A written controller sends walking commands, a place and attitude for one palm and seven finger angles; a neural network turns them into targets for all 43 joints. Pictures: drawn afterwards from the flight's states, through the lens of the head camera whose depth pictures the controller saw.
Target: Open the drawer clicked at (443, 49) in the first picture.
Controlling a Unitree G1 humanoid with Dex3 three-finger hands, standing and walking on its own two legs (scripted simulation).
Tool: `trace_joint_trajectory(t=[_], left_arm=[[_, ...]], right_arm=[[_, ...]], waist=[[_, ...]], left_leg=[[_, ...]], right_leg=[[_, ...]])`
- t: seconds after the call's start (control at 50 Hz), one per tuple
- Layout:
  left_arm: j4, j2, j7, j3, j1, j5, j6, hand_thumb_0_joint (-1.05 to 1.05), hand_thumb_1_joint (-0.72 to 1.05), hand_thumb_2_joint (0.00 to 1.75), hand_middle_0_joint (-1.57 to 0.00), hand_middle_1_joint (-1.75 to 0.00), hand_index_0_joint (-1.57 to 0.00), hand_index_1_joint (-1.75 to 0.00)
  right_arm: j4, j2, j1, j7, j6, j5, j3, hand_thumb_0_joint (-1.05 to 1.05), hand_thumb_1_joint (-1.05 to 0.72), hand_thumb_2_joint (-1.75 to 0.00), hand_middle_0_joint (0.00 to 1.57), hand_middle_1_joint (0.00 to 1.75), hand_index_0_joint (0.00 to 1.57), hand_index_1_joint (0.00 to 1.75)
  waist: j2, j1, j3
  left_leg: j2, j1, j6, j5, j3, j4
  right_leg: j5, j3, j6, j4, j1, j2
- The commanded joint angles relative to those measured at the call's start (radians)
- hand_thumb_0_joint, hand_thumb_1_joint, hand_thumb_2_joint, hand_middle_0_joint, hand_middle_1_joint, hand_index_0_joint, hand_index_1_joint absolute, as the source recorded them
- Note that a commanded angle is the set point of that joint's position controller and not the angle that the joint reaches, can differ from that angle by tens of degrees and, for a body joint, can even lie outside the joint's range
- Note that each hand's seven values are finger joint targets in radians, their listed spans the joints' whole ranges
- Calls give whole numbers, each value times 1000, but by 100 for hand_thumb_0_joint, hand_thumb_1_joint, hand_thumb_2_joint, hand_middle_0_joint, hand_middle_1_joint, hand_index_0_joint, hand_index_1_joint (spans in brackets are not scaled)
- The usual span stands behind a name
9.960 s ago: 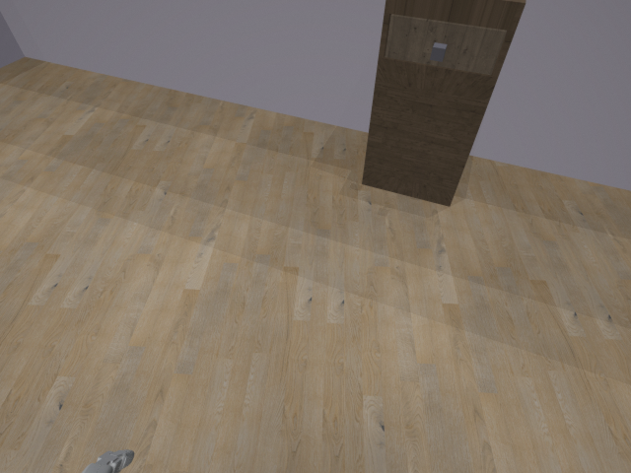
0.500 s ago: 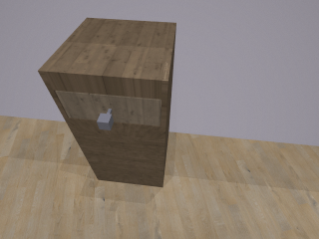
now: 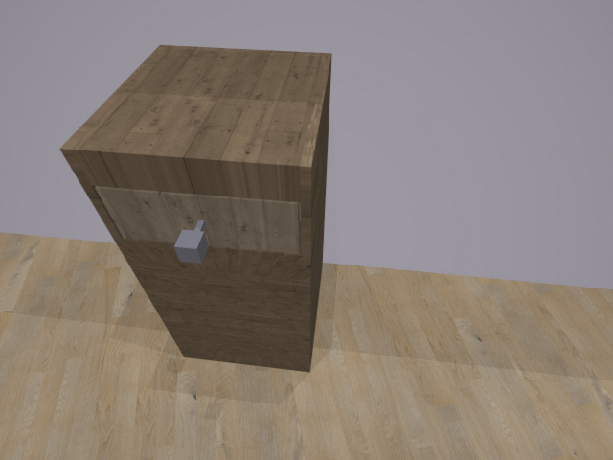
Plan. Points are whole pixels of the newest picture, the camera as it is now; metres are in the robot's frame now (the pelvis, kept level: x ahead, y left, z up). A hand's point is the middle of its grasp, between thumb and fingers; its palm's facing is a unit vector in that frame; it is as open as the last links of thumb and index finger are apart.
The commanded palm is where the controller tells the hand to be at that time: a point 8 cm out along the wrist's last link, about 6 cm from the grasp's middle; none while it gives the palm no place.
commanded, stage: come to a stop and stand still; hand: left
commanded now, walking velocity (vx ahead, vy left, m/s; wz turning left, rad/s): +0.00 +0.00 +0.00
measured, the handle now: (195, 238) +0.50 +0.26 -0.06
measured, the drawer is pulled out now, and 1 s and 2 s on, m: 0.00 0.00 0.00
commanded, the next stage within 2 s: look again from close up in 0.12 s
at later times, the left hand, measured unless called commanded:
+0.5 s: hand out of the picture -0.04 +0.19 -0.19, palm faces +0.01 -0.98 -0.19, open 7.4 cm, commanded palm none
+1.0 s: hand out of the picture +0.12 +0.25 -0.04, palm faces -0.02 -0.65 -0.76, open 7.6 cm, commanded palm +0.07 +0.27 -0.04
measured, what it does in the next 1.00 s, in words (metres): shifts its weight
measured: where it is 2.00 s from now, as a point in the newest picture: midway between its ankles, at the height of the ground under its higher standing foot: outside the picture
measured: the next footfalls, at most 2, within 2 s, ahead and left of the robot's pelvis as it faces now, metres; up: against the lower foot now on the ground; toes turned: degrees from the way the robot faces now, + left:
none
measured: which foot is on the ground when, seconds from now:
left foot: down 0.00-1.00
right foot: down 0.00-1.00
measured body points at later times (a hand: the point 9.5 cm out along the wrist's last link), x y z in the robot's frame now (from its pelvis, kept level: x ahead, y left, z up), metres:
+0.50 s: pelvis -0.02 +0.02 -0.01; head -0.02 +0.03 +0.44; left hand -0.04 +0.24 -0.17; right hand +0.00 -0.20 -0.16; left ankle -0.02 +0.10 -0.74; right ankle -0.09 -0.05 -0.74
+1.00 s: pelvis -0.09 +0.06 -0.02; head -0.09 +0.03 +0.43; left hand +0.12 +0.28 +0.01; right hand +0.02 -0.19 -0.14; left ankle -0.02 +0.11 -0.74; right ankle -0.05 -0.04 -0.74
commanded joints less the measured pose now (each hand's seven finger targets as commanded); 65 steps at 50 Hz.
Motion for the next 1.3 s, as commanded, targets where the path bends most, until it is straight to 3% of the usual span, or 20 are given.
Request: trace_joint_trajectory(t=[0.0,0.18,0.2,0.24,0.32,0.4,0.44,0.5,0.74,0.76,0.78,0.8,0.82,0.84,0.86,0.94,1.04,1.16,1.2,1.28], left_arm=[[-4,94,11,17,132,-3,-8,0,90,90,-20,-30,-20,-30],[-4,89,10,18,132,-3,-5,0,90,90,-20,-30,-20,-30],[10,153,48,22,206,17,-52,0,90,90,-20,-30,-20,-30],[-45,167,47,18,171,17,-53,0,90,90,-20,-30,-20,-30],[-113,176,36,13,71,1,-42,0,90,90,-20,-30,-20,-30],[-109,88,25,1,113,0,1,0,90,90,-20,-30,-20,-30],[-95,96,21,-6,142,7,-6,0,90,90,-20,-30,-20,-30],[-88,130,22,-5,115,-3,-6,0,90,90,-20,-30,-20,-30],[-124,133,7,-12,70,8,20,0,90,90,-20,-30,-20,-30],[-109,156,39,-19,92,20,-19,0,90,90,-20,-30,-20,-30],[-1639,495,64,7,-647,164,-163,0,88,89,-20,-32,-20,-32],[-1424,434,131,19,-222,176,-103,0,85,88,-20,-33,-20,-33],[-1371,349,185,-18,-157,126,-41,0,83,87,-21,-34,-21,-34],[-1094,96,190,-163,158,151,73,0,81,86,-21,-36,-21,-36],[-1340,96,200,-221,-55,156,55,0,78,85,-21,-37,-21,-37],[-1183,180,305,-223,-70,535,46,0,69,81,-22,-43,-22,-43],[-1005,195,416,-148,161,880,22,0,57,76,-22,-51,-22,-51],[-1216,330,506,-39,-132,1072,38,0,43,70,-23,-60,-23,-60],[-1297,372,534,-28,-263,1119,43,0,39,68,-24,-63,-24,-63],[-1366,399,548,-40,-402,1149,24,0,29,64,-24,-69,-24,-69]], right_arm=[[-26,-53,65,-7,-9,-2,-5,0,-90,-90,20,30,20,30],[-21,-49,69,-9,-7,-2,-3,0,-90,-90,20,30,20,30],[-114,-92,-102,9,-23,8,-18,0,-90,-90,20,30,20,30],[-155,-29,10,6,0,2,-20,0,-90,-90,20,30,20,30],[-124,-52,118,11,-21,8,-26,0,-90,-90,20,30,20,30],[-156,-109,57,2,-17,-6,-20,0,-90,-90,20,30,20,30],[-159,-88,52,3,-17,-6,-6,0,-90,-90,20,30,20,30],[-142,-92,65,-1,-20,-6,3,0,-90,-90,20,30,20,30],[-136,-145,67,18,-11,-9,-4,0,-90,-90,20,30,20,30],[-208,-167,-39,23,-19,2,-2,0,-90,-90,20,30,20,30],[-575,-320,9,1,-180,65,-41,0,-90,-90,20,30,20,30],[-474,-248,-67,-33,-287,35,10,0,-90,-90,20,30,20,30],[-394,-238,-55,-40,-322,45,-11,0,-90,-90,20,30,20,30],[-384,-168,-59,-38,-321,71,-3,0,-90,-90,20,30,20,30],[-476,-210,-68,-26,-325,63,-12,0,-90,-90,20,30,20,30],[-580,-264,-106,-9,-294,8,-40,0,-90,-90,20,30,20,30],[-756,-247,-265,40,-105,-13,-53,0,-90,-90,20,30,20,30],[-855,-202,-366,52,81,-19,-39,0,-90,-90,20,30,20,30],[-854,-194,-368,46,104,-33,-38,0,-90,-90,20,30,20,30],[-827,-195,-371,35,112,-66,-32,0,-90,-90,20,30,20,30]], waist=[[-35,-3,57],[-14,-2,90],[-102,51,163],[-143,-44,60],[-85,-77,-157],[97,-6,54],[76,3,126],[52,-8,2],[27,0,131],[-61,16,214],[293,-110,-382],[447,-18,-417],[355,-34,-376],[228,-26,-201],[181,-50,-122],[-141,-79,-75],[-275,64,-62],[-25,117,-149],[124,101,-209],[155,45,-277]], left_leg=[[38,33,74,270,-6,13],[41,29,73,257,-13,0],[0,-170,42,44,62,316],[-62,-233,97,-162,25,355],[-67,-37,102,66,34,92],[107,-80,177,268,-136,-15],[68,-120,159,221,-122,14],[61,-22,155,405,-130,46],[81,-180,162,-242,-231,-219],[39,-211,123,154,-115,48],[-19,205,103,327,-132,-33],[66,358,12,371,-218,-74],[73,260,-41,203,-252,-136],[60,146,-15,90,-254,-160],[45,39,7,-31,-255,-150],[-24,-213,79,-290,-202,80],[-109,-422,78,-323,-84,191],[-138,-434,90,-287,-79,232],[-126,-356,97,-307,-118,254],[-121,-241,98,-252,-140,359]], right_leg=[[665,102,67,-72,-89,-160],[575,104,65,-90,-110,-151],[1260,276,202,-119,-164,-250],[1709,188,173,44,-1,-289],[1179,120,3,159,40,-207],[137,93,37,22,-183,-94],[217,144,20,-28,-204,-112],[363,144,13,8,-137,-124],[24,98,25,8,-189,-98],[346,131,56,-75,-253,-153],[312,142,22,83,-300,-44],[78,42,24,261,-396,-53],[-51,18,49,351,-486,-40],[-55,32,58,395,-561,-35],[-49,32,61,364,-536,-51],[-141,53,47,213,-631,-14],[-412,175,9,178,-629,-12],[-414,277,-18,214,-591,-9],[-384,284,-24,248,-635,1],[-343,307,-26,257,-745,13]])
